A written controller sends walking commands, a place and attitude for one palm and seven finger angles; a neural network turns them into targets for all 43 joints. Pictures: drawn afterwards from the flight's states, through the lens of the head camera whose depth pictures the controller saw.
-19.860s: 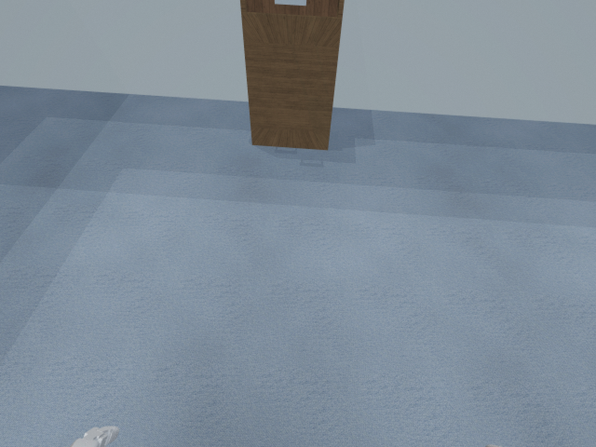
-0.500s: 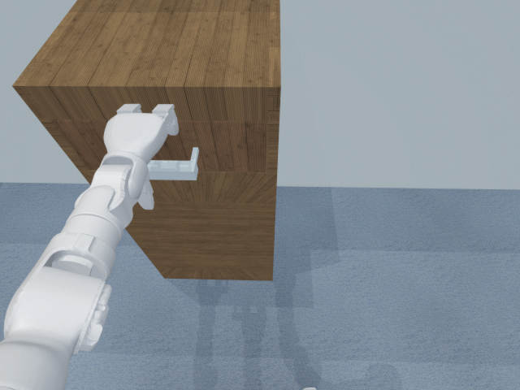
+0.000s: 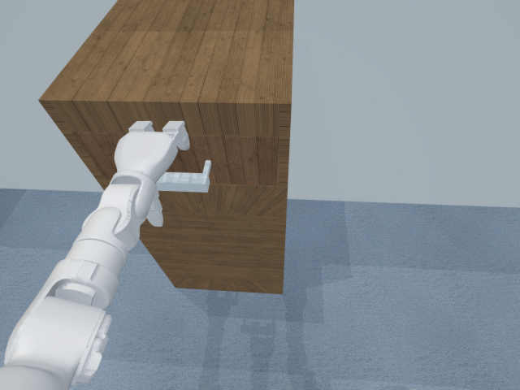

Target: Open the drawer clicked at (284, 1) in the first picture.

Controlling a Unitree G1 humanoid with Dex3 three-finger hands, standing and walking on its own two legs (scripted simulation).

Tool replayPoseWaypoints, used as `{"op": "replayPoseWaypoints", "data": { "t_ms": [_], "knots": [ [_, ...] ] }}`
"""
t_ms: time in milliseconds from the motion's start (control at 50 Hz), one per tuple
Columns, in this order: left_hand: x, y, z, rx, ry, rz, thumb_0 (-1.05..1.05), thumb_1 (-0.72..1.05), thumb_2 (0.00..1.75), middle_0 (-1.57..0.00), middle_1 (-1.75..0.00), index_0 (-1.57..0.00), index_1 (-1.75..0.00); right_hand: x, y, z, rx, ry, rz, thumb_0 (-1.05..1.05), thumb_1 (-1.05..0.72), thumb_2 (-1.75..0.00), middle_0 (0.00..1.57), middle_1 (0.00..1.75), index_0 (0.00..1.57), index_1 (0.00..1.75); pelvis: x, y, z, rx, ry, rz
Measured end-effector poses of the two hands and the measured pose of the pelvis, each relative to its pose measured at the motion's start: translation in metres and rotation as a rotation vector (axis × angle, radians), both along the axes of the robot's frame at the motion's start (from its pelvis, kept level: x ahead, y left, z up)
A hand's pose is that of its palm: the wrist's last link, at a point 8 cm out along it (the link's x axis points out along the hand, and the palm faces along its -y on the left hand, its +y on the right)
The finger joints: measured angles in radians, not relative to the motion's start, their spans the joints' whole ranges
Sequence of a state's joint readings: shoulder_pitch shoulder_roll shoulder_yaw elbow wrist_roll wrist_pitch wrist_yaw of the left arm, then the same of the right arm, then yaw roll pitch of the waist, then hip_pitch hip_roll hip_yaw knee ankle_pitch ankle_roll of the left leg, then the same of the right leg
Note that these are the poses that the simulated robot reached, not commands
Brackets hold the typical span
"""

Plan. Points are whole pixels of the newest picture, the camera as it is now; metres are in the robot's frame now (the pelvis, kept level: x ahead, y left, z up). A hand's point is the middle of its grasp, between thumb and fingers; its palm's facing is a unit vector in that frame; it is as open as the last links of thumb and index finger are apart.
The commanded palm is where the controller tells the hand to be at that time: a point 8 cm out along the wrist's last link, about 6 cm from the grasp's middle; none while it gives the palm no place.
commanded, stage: re-aim the fingers above the handle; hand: left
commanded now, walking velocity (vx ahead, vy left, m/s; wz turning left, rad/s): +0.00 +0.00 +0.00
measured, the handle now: (178, 173) +0.50 +0.18 +0.00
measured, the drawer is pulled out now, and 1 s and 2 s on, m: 0.00 0.00 0.00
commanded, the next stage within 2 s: lower the fingers behind the handle in 0.06 s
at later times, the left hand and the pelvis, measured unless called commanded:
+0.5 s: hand (161, 184) +0.44 +0.19 +0.04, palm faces -0.04 -0.03 -1.00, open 13.8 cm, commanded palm +0.43 +0.20 +0.10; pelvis -0.01 +0.00 -0.01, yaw +0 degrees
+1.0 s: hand (169, 189) +0.46 +0.19 +0.01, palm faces -0.02 -0.03 -1.00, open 13.8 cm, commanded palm +0.44 +0.19 +0.07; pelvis -0.01 +0.01 -0.02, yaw -1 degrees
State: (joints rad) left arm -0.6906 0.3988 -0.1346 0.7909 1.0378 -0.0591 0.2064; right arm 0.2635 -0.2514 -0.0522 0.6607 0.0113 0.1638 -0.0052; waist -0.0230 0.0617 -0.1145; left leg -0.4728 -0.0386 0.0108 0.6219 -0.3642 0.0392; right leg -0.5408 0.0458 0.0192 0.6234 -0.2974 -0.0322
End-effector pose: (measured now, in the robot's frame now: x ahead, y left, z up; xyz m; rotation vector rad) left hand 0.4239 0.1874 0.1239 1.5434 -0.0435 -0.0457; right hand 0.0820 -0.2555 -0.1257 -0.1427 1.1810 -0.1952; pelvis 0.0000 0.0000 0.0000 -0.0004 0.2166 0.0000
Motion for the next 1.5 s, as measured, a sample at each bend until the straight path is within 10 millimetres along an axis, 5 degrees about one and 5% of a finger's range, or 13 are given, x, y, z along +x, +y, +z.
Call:
{"op": "replayPoseWaypoints", "data": {
  "t_ms": [240,700,1260,1500],
  "knots": [
    [-0.002,0.006,-0.004,0.011,0.036,0.014,0.00,-0.49,0.30,-0.32,-1.21,-0.32,-1.20,-0.002,-0.009,0.004,-0.029,-0.014,0.001,0.00,-0.91,-0.90,0.21,0.30,0.20,0.30,-0.006,-0.006,0.000,0.004,-0.006,0.005],
    [0.008,0.011,-0.040,0.005,0.042,0.030,0.00,-0.49,0.30,-0.32,-1.20,-0.32,-1.20,-0.061,-0.010,-0.007,-0.045,0.109,-0.069,0.00,-0.91,-0.90,0.21,0.30,0.20,0.30,-0.011,0.000,-0.009,-0.003,0.061,-0.010],
    [0.016,0.002,-0.065,0.014,0.024,0.037,0.00,-0.49,0.30,-0.33,-1.22,-0.32,-1.26,-0.064,0.000,-0.013,-0.057,0.113,-0.056,0.00,-0.91,-0.90,0.21,0.30,0.20,0.30,-0.016,0.008,-0.020,-0.013,0.110,-0.004],
    [0.011,0.002,-0.086,-0.006,0.028,-0.002,0.00,-0.49,0.30,-0.30,-1.21,-0.32,-1.21,-0.081,-0.005,-0.021,-0.078,0.137,-0.067,0.00,-0.91,-0.90,0.21,0.30,0.20,0.30,-0.019,0.007,-0.029,-0.014,0.139,-0.011]
  ]
}}
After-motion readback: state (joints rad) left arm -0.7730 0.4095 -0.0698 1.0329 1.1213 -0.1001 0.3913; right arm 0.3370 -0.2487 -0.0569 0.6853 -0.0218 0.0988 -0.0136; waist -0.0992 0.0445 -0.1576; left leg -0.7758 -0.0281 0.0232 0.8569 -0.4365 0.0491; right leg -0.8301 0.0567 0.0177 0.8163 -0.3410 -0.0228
